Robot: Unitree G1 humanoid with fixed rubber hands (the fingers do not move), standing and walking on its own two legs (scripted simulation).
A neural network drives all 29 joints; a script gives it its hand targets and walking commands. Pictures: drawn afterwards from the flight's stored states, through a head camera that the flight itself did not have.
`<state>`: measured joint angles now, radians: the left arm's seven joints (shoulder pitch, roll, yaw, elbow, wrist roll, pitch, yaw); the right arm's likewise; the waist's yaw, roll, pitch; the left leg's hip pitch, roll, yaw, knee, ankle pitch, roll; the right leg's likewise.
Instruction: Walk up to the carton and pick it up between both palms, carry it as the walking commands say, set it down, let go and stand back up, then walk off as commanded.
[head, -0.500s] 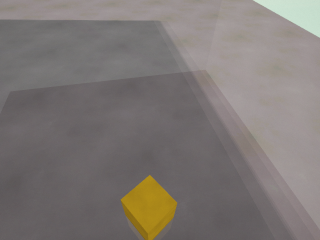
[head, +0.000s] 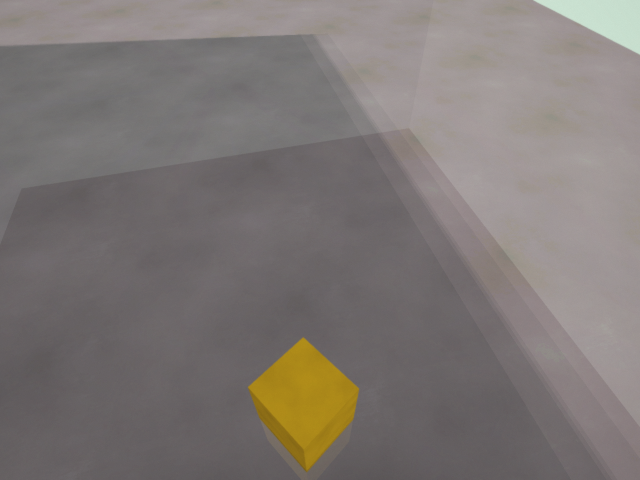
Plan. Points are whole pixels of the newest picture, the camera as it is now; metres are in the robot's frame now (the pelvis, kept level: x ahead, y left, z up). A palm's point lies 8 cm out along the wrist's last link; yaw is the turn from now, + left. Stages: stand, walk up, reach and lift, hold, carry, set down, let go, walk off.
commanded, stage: walk up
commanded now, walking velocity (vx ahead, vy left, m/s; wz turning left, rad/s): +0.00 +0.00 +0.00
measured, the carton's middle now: (305, 404) +0.44 +0.07 -0.65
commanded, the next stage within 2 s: none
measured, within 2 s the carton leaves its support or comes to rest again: neither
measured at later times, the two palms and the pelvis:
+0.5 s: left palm out of the picture -0.03 +0.28 -0.18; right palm out of the picture +0.02 -0.22 -0.14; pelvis -0.02 +0.01 -0.02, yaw +12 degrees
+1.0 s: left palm out of the picture +0.06 +0.12 -0.14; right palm out of the picture +0.06 -0.41 -0.15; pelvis +0.03 -0.14 -0.02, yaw +25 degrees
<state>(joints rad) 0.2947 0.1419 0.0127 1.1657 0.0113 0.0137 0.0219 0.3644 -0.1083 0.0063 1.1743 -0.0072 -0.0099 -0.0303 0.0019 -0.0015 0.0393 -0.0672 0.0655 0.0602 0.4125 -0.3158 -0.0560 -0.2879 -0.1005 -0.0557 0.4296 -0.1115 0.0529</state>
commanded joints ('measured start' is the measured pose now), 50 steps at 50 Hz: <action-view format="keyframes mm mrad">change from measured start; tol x32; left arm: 1 78 43 8 -21 -11 -13 7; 50 -120 215 71 -356 7 -27 -30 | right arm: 1 105 -96 -11 -4 -2 -11 -3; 50 14 -172 -145 -237 -35 32 -7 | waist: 1 0 -21 45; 16 -59 -185 -33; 19 -138 285 46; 30 -113 41 -43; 42 -58 462 -49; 46 99 -321 -221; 50 -11 -162 43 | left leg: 1 -224 47 -34 -126 -12 40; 16 -262 50 13 386 -121 32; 20 -205 392 -585 -172 280 155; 28 30 268 -351 49 852 200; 41 -305 183 -325 -135 -10 132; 46 -692 -27 -116 581 -461 39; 50 -679 60 -121 800 -121 50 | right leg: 1 119 -11 24 -49 -23 -8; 15 59 -243 66 -72 -134 -136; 20 -453 45 -1 663 -418 17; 30 -481 46 80 807 -210 29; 45 420 -56 84 -138 -260 -51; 50 39 -181 184 -252 -235 -51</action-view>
